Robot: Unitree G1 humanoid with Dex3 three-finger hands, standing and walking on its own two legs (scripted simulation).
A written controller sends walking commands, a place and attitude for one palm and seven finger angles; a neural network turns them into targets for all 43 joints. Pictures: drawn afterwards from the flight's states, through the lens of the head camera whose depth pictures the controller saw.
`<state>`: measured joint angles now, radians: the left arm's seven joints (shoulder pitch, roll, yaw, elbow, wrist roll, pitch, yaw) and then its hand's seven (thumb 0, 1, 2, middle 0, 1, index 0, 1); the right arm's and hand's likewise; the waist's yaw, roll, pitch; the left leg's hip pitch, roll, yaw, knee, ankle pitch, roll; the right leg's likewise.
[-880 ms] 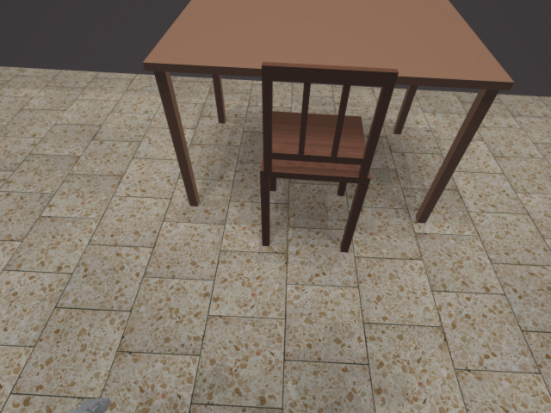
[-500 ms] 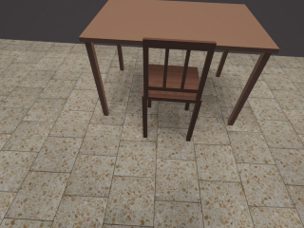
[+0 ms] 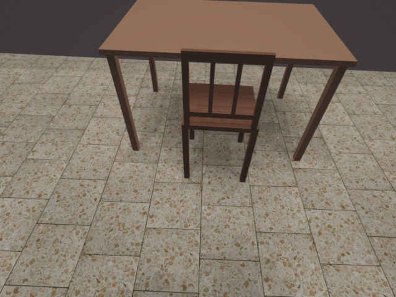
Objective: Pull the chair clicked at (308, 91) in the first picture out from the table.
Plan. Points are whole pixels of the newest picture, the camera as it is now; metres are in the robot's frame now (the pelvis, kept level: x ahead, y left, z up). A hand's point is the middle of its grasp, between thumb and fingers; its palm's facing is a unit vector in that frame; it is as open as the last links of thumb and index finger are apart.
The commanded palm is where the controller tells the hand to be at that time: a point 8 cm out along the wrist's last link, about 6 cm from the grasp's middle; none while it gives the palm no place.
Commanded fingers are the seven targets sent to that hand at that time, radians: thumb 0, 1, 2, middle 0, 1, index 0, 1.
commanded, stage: look at it before walking up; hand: left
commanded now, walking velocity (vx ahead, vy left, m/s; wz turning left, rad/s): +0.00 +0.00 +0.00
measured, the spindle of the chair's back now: (211, 88) +0.94 -0.01 -0.11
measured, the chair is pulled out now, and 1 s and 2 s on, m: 0.00 0.00 0.00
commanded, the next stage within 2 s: take the last steps up to it in 0.56 s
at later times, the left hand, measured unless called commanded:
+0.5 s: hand out of the picture +0.08 +0.25 -0.15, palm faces -0.02 -0.94 -0.34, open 7.4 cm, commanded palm none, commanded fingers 0.00 0.90 0.90 -0.20 -0.30 -0.20 -0.30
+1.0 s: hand out of the picture +0.06 +0.17 -0.18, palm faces -0.06 -0.97 -0.23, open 7.4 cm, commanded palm none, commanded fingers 0.00 0.90 0.90 -0.20 -0.30 -0.20 -0.30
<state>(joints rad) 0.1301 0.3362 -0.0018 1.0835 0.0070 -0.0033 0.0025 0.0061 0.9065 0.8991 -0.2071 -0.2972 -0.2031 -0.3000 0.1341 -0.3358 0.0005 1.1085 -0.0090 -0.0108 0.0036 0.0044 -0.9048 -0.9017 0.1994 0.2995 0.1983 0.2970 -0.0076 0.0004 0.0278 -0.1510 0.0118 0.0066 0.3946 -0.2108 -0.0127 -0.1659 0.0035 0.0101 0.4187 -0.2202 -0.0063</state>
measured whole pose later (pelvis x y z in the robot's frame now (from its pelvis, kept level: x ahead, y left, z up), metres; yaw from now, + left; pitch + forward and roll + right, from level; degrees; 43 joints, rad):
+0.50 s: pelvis +0.00 +0.00 +0.00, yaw +0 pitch -2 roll +0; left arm 0.14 0.33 0.00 1.09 0.01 -0.01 0.00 0.01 0.91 0.90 -0.21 -0.30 -0.20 -0.30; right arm 0.12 -0.33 0.00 1.11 -0.01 -0.02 0.00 0.00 -0.90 -0.90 0.20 0.30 0.20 0.30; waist 0.00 0.00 0.03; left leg -0.14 0.02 0.01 0.37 -0.21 -0.01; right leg -0.15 0.01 0.01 0.40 -0.21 -0.01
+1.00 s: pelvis +0.05 -0.04 -0.02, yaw -4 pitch -1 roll +0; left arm 0.31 0.22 0.03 1.08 0.02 0.00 -0.03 0.01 0.91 0.90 -0.20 -0.30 -0.20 -0.30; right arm 0.28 -0.22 -0.03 1.10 -0.02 -0.01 -0.01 0.00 -0.90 -0.90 0.20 0.30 0.20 0.30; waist -0.01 0.02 0.01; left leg -0.18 0.10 0.06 0.62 -0.41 -0.04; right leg -0.25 0.02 -0.08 0.59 -0.32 -0.04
